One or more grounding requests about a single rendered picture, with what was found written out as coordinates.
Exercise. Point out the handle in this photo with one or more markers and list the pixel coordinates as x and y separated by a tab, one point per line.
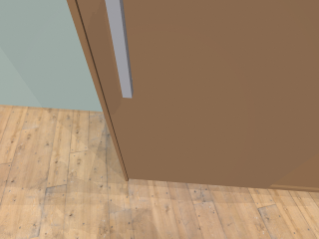
117	21

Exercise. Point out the wardrobe door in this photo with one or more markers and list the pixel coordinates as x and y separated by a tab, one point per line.
225	92
305	175

